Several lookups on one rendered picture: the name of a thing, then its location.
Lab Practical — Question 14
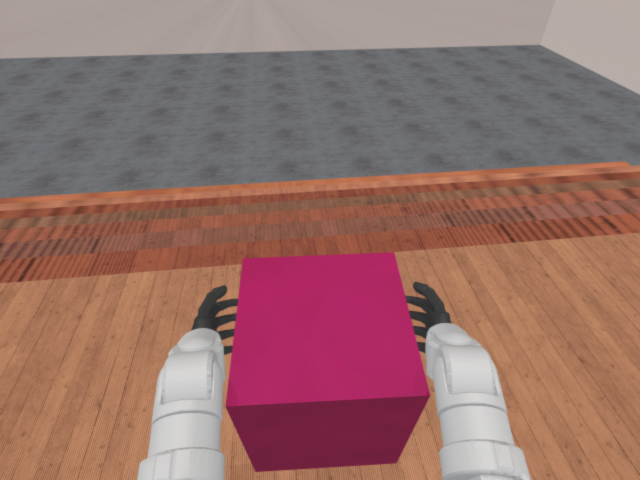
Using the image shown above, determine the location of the right robot forearm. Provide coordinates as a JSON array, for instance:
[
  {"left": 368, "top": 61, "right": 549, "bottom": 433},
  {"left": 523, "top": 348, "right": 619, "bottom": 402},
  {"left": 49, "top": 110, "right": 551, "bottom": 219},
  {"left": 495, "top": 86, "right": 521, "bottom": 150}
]
[{"left": 425, "top": 323, "right": 531, "bottom": 480}]

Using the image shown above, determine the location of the carton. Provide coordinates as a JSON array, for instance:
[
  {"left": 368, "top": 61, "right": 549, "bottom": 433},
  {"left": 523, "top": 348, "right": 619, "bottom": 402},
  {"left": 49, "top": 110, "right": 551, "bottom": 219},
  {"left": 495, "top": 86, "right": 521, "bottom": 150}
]
[{"left": 226, "top": 252, "right": 430, "bottom": 472}]

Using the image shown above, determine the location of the right robot hand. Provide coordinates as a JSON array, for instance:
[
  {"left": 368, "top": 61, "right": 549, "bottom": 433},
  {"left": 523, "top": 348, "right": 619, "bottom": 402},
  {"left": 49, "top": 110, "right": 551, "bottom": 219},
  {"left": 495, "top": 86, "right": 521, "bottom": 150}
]
[{"left": 405, "top": 282, "right": 452, "bottom": 353}]

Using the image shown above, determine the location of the left robot forearm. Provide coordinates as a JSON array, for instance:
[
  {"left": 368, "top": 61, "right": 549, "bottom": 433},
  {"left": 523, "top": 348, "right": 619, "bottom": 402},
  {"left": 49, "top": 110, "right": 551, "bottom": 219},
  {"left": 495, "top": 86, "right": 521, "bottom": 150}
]
[{"left": 137, "top": 328, "right": 226, "bottom": 480}]

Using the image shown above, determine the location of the left robot hand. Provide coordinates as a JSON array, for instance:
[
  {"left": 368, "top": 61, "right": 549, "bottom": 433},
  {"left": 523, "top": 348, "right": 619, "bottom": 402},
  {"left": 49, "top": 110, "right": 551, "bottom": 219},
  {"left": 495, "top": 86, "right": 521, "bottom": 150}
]
[{"left": 191, "top": 285, "right": 238, "bottom": 355}]

